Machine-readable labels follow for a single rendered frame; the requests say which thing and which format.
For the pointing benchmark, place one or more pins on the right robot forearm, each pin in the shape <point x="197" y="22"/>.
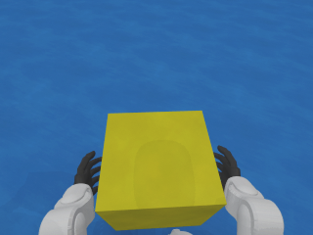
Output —
<point x="254" y="214"/>

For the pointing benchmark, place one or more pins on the carton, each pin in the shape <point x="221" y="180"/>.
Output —
<point x="158" y="171"/>

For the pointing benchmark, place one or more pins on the right robot hand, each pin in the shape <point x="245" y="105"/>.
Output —
<point x="228" y="165"/>

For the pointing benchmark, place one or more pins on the left robot hand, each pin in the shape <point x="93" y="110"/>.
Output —
<point x="85" y="173"/>

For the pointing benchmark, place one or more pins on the left robot forearm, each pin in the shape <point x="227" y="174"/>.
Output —
<point x="71" y="214"/>

